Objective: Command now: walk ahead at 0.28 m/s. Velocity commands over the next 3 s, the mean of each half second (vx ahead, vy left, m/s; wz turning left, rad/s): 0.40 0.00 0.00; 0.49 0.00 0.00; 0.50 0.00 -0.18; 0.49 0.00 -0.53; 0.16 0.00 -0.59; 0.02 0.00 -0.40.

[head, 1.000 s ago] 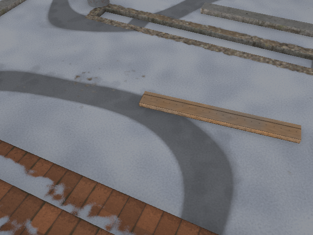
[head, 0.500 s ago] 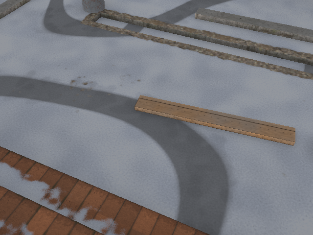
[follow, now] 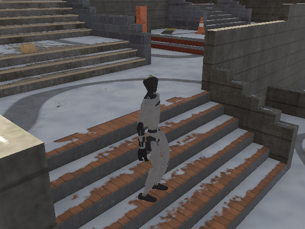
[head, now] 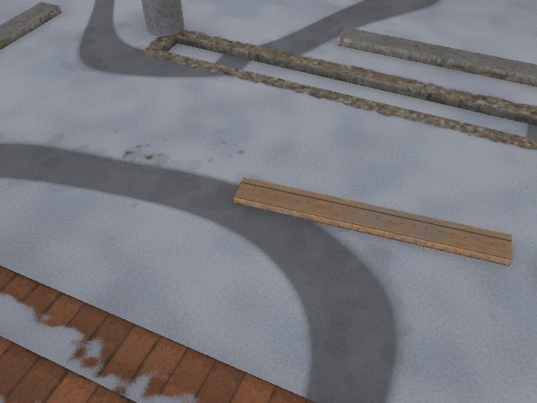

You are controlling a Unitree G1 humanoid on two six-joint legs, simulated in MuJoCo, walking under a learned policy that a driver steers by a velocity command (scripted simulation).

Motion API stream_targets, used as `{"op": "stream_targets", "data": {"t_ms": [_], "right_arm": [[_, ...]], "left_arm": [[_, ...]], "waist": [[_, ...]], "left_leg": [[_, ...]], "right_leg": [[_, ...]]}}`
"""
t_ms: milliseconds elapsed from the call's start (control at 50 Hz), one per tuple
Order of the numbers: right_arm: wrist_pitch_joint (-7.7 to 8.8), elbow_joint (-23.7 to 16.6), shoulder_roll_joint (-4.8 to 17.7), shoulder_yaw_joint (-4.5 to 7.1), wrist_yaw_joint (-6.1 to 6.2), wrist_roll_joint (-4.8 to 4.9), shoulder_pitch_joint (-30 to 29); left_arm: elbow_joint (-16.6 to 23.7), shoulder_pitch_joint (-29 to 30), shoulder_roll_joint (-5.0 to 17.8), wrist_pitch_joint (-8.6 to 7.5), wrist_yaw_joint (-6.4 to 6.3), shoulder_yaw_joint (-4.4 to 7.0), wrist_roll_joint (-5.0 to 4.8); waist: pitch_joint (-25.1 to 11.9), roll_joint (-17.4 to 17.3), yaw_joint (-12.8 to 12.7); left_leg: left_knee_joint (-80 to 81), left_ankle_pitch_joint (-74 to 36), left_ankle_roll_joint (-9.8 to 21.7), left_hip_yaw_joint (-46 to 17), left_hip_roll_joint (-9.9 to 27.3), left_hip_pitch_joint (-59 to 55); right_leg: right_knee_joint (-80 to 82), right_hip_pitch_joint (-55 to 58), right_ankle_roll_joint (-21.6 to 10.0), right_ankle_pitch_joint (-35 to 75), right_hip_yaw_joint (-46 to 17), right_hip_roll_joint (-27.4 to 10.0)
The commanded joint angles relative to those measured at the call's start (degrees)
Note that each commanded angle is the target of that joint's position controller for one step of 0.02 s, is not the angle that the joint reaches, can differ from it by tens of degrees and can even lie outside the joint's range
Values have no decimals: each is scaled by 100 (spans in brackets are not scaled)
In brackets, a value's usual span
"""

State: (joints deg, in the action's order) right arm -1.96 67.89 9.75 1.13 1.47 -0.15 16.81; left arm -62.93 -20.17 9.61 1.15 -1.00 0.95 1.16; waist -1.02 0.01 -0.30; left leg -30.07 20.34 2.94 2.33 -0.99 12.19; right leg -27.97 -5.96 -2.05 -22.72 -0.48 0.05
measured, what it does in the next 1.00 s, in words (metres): goes down: right foot 0.17 m lower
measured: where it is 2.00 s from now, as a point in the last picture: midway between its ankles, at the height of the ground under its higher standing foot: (296, 315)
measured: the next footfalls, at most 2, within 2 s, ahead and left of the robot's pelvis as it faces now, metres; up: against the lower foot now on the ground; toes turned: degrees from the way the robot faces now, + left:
right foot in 0.52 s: +0.31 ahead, -0.08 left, -0.17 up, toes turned -4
left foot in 1.08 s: +0.69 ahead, +0.11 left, -0.33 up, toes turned +3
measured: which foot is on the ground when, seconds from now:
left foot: down 0.00-0.52, up 0.54-1.00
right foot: down 0.00-0.14, up 0.16-0.50, down 0.52-1.00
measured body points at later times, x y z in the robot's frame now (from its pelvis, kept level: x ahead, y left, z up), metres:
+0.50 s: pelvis +0.20 -0.01 -0.10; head +0.22 -0.02 +0.35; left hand +0.35 +0.23 -0.22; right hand +0.06 -0.22 -0.25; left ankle +0.01 +0.10 -0.73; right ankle +0.29 -0.09 -0.83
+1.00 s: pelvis +0.47 -0.01 -0.25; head +0.48 +0.00 +0.20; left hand +0.33 +0.20 -0.39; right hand +0.65 -0.22 -0.37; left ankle +0.67 +0.11 -0.96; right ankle +0.27 -0.08 -0.90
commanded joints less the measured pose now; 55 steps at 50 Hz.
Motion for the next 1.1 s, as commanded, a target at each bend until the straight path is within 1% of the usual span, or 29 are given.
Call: {"op": "stream_targets", "data": {"t_ms": [20,120,160,180,200,280,340,380,440,480,500,520,540,560,580,620,640,680,700,740,760,840,900,960,1000,1040,1060,1080,1100], "right_arm": [[141,-365,310,109,-19,-111,-178],[388,-244,473,223,-56,-112,674],[439,238,1051,427,-22,-70,2011],[468,389,1070,426,-60,-59,2582],[514,346,1034,408,-54,-91,2454],[547,21,582,220,-1,-351,1618],[735,-109,383,49,59,-173,1313],[790,-353,448,23,77,-57,684],[735,-266,586,56,89,-67,990],[640,-262,554,40,66,-240,1109],[594,-203,767,90,91,-283,1034],[503,-140,913,228,163,-207,1086],[454,-109,365,201,177,-224,1273],[555,-440,143,190,236,163,1961],[549,-405,390,201,242,202,2043],[400,-642,468,197,157,-143,1043],[286,-682,630,244,74,-237,645],[248,-828,476,249,22,-172,132],[232,-1079,346,190,-89,-243,-266],[141,-869,160,164,-174,-434,-165],[58,-614,223,202,-200,-345,428],[323,-1217,399,246,-190,-280,-1585],[492,-1495,280,157,-393,-219,-2194],[465,-1740,262,87,-480,-51,-2460],[458,-1775,369,75,-388,-14,-2455],[505,-1454,586,178,-228,-18,-1386],[477,-1054,590,47,-517,-831,352],[548,-478,1193,388,-519,-795,2336],[533,-350,1791,555,-403,-302,1817]], "left_arm": [[111,-475,769,-52,-34,207,-7],[279,-275,786,-211,-85,325,39],[492,-14,477,-308,-57,309,152],[656,392,672,-321,-54,371,255],[727,676,673,-358,-47,375,254],[569,380,578,-277,120,405,187],[775,987,640,-312,265,432,165],[893,1175,353,-345,417,283,146],[1146,1605,260,-214,391,144,-88],[733,256,579,-250,207,246,-72],[366,-911,754,-302,134,341,-44],[198,-1368,931,-306,128,459,-15],[125,-1513,1172,-364,227,507,-52],[139,-1529,1184,-406,315,314,32],[102,-1528,1011,-373,334,299,9],[212,-1156,1168,-414,179,373,11],[215,-1033,790,-434,173,228,53],[98,-890,398,-570,157,4,152],[293,-389,424,-668,99,-29,42],[370,-256,930,-693,15,83,-32],[333,-417,1019,-673,51,133,-45],[-54,-1766,384,-686,-54,13,44],[85,-1440,381,-735,-50,-1,98],[26,-1462,427,-660,12,-5,95],[-115,-1645,373,-554,-45,-21,165],[-226,-1848,621,-466,-118,32,290],[-632,-2363,620,-519,431,-178,908],[-244,-1243,994,-586,779,-11,707],[-96,-1167,681,-565,163,227,-279]], "waist": [[1178,697,-133],[1133,347,285],[788,-1335,714],[817,-1201,902],[893,-522,856],[746,-484,339],[689,-493,203],[544,-260,46],[896,-587,364],[451,-306,-55],[119,-166,-687],[113,479,-1036],[144,1196,-832],[-421,1337,-15],[-483,554,-20],[-116,936,-166],[476,117,10],[1236,-235,348],[1425,-196,571],[911,623,529],[568,785,632],[1107,171,-342],[1203,-154,-470],[1318,213,-769],[1434,303,-988],[1034,120,-656],[553,-146,-4],[260,-682,1060],[-457,-1110,742]], "left_leg": [[-182,555,121,80,-54,856],[-86,341,281,-188,36,113],[622,-542,998,-2281,1201,-1740],[852,-1054,1396,-3395,1923,-2274],[710,-1494,1520,-3231,2005,-2347],[364,-2314,1177,-1895,1489,-832],[-312,-1299,871,-1279,1003,-172],[-553,-25,563,-495,496,1769],[-997,-230,594,-625,678,2021],[-2780,-1581,588,-517,575,1512],[-4276,-2710,579,-271,417,1148],[-6275,-1971,581,-116,22,960],[-8760,2516,603,-254,-657,2545],[-9256,2784,659,-724,-390,4044],[-8737,2099,671,-558,-208,4661],[-8585,1685,410,-451,198,5385],[-7899,1084,297,-611,418,5336],[-5856,-546,153,-1064,621,4700],[-3860,-1530,-63,-655,626,3399],[-3224,-2484,-128,-158,424,1739],[-3805,-3031,-33,-112,374,1646],[-1993,-3763,88,-461,612,4520],[-523,-5201,32,-90,531,2794],[10,-4673,84,99,438,1841],[744,-4145,85,117,480,1946],[1337,-3614,175,77,440,1112],[1116,-4544,264,-743,1056,-477],[1119,-4609,435,-184,701,-2662],[-425,-7166,688,-467,1482,-3730]], "right_leg": [[1322,-781,-683,-2052,-1411,-841],[51,-1078,-751,-261,-1134,-607],[-2381,-2959,-286,-550,154,312],[-3524,-4237,-230,-1630,34,251],[-3931,-4706,-233,-1317,-222,-38],[-3861,-3595,-22,288,-55,-328],[-2382,-3311,-58,2814,-262,-270],[-986,-1128,-52,4918,327,67],[-650,-522,42,4620,514,112],[-524,254,-79,4301,720,181],[190,923,-123,4335,928,234],[1833,1111,-330,4004,386,-297],[985,2035,-456,5570,-220,-965],[-1422,3149,-376,8422,-903,-1837],[-916,2967,-601,7609,-1223,-2186],[202,1525,-1804,2650,-2584,-2632],[477,562,-1738,1626,-2405,-2343],[284,-1208,-1209,2229,-1931,-1892],[826,-2568,-959,1838,-1171,-1325],[767,-2945,-970,2916,-927,-1080],[434,-2500,-886,3392,-942,-1162],[-354,317,-1075,1552,-1406,-1005],[-402,-932,-937,533,-995,-801],[-777,-1045,-830,1157,-791,-708],[-1295,-224,-775,2007,-686,-609],[-2653,439,-902,3216,-670,-605],[-3342,-127,-666,2544,-1026,-755],[-4841,-1390,-504,2311,-612,-141],[-7616,-3001,-436,-2441,321,748]]}}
